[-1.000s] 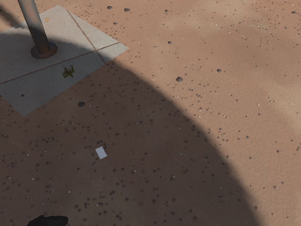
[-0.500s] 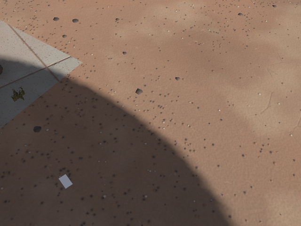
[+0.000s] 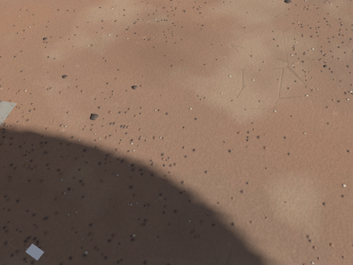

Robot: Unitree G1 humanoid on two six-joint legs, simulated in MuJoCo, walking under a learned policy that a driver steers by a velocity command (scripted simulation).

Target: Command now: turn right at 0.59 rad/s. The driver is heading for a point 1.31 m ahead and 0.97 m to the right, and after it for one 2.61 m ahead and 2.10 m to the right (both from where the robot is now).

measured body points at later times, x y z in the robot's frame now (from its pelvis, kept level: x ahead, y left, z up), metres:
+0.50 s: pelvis +0.00 +0.03 +0.00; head +0.04 +0.04 +0.45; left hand +0.22 +0.29 -0.11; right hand +0.07 -0.27 -0.09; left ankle +0.04 +0.15 -0.74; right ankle -0.06 -0.10 -0.67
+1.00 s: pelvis -0.02 -0.02 +0.00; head +0.00 -0.06 +0.45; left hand +0.27 +0.13 -0.07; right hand -0.05 -0.35 -0.11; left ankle +0.09 +0.11 -0.69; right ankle -0.06 -0.10 -0.74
